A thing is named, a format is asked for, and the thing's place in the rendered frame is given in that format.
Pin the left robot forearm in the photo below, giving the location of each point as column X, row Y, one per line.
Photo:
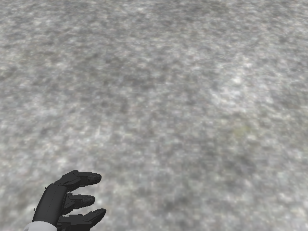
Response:
column 40, row 226

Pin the robot left hand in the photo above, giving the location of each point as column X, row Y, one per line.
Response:
column 57, row 200

